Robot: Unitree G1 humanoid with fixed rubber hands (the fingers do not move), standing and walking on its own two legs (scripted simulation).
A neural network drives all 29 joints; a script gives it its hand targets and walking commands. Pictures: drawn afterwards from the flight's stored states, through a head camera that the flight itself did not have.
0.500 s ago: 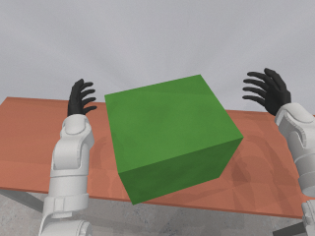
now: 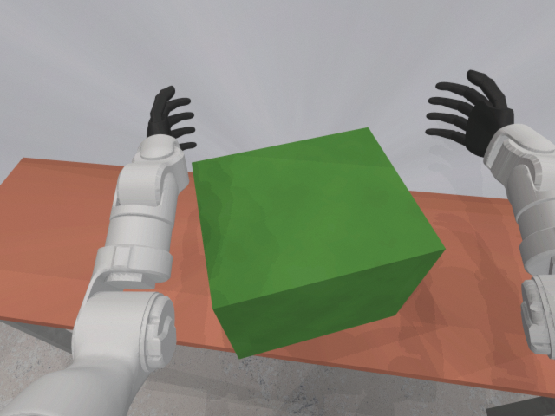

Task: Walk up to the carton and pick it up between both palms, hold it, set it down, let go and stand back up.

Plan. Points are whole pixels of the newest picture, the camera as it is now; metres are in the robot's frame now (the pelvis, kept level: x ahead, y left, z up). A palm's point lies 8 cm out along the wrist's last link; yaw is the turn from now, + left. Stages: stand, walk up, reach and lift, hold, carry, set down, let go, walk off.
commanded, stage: reach and lift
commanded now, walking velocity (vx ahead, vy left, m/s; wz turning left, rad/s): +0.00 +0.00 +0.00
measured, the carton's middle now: (302, 245) +0.36 +0.01 +0.00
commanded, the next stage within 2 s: none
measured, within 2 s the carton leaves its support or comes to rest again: neither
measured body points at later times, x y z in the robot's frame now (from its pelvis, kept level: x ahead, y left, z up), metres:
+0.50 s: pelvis +0.00 +0.00 +0.00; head +0.05 -0.01 +0.45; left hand +0.38 +0.25 +0.06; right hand +0.46 -0.22 +0.10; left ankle +0.00 +0.14 -0.74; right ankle -0.01 -0.10 -0.74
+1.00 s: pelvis +0.00 -0.01 -0.01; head +0.09 -0.03 +0.43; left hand +0.41 +0.23 +0.04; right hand +0.48 -0.20 +0.06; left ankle +0.00 +0.14 -0.74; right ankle -0.01 -0.10 -0.74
